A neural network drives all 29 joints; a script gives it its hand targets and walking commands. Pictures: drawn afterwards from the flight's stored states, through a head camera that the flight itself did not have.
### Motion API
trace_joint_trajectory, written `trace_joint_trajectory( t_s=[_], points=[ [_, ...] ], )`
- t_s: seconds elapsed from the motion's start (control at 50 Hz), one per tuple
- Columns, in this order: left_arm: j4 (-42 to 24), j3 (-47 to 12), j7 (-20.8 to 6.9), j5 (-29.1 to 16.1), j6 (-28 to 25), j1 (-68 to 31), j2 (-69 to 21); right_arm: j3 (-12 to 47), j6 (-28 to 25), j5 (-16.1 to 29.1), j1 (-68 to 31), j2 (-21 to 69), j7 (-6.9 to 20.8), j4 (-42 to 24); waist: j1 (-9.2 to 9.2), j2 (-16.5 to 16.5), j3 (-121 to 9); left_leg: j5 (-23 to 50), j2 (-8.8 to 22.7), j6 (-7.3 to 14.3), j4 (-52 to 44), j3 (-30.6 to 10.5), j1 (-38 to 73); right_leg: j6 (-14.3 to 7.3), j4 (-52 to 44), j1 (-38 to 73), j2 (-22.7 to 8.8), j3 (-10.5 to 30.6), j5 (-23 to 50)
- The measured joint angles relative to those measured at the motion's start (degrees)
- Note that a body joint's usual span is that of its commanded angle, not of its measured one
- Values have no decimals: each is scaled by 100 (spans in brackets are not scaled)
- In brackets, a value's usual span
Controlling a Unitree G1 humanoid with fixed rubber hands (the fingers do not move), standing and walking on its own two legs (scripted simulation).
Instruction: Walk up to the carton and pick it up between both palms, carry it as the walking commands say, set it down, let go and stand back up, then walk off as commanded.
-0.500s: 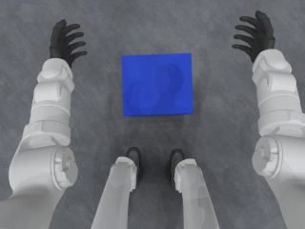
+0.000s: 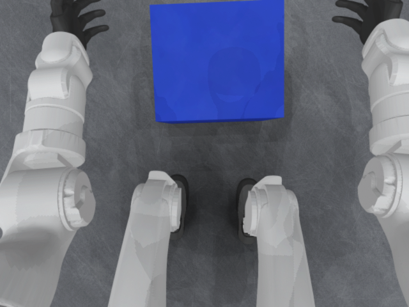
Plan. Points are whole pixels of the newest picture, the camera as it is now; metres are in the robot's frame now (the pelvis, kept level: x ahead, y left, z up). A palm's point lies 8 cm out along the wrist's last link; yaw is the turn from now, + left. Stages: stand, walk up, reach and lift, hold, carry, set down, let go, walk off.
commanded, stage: reach and lift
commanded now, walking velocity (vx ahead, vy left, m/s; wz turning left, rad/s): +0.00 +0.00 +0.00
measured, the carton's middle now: (216, 73) +0.53 +0.00 -0.39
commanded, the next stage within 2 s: none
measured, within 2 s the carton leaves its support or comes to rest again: neither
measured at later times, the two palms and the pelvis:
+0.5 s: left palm (114, 65) +0.52 +0.22 -0.26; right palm (323, 56) +0.54 -0.22 -0.26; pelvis -0.01 +0.00 -0.10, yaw +1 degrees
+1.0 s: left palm (125, 69) +0.52 +0.21 -0.31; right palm (311, 63) +0.54 -0.21 -0.31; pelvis -0.01 +0.00 -0.15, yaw +0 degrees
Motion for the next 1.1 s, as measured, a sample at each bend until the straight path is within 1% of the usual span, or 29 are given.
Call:
trace_joint_trajectory(
  t_s=[0.18, 0.38, 0.66, 0.7, 0.8, 0.96, 1.1],
  points=[
    [308, -101, 34, -113, -202, -271, 68, 188, -150, 85, -226, 24, -168, 198, 2, 9, 314, -223, -6, -29, 876, -14, -545, -18, 880, -546, 15, -31, -226],
    [628, -336, 123, -301, -469, -420, 132, 445, -382, 295, -385, 48, -382, 447, -55, 11, 820, -406, -39, -57, 1734, -16, -957, -45, 1760, -947, -21, -65, -441],
    [1243, -714, 166, -670, -741, -982, 333, 833, -628, 665, -943, -59, -528, 983, -81, 21, 1839, -429, -26, -82, 2695, -18, -1351, -91, 2722, -1335, -63, -126, -474],
    [1307, -760, 177, -727, -767, -1040, 377, 887, -645, 705, -1045, -50, -550, 1013, -80, 40, 2045, -449, 24, -63, 2810, -1, -1320, -92, 2824, -1320, -46, -126, -465],
    [1304, -866, 245, -845, -801, -1146, 361, 983, -639, 768, -1062, -69, -636, 878, -112, 85, 2350, -501, 37, -35, 2974, 23, -1215, -120, 3002, -1206, -104, -137, -539],
    [1501, -883, 273, -865, -859, -1259, 363, 1118, -658, 864, -1065, -97, -653, 978, -83, 60, 2225, -525, 59, -37, 3048, 15, -1268, -130, 3066, -1265, -104, -155, -549],
    [1548, -943, 263, -915, -852, -1255, 352, 1127, -680, 868, -1099, -61, -641, 1074, -73, 57, 2174, -472, 55, -26, 2987, 28, -1285, -121, 3010, -1277, -110, -139, -505]
  ],
)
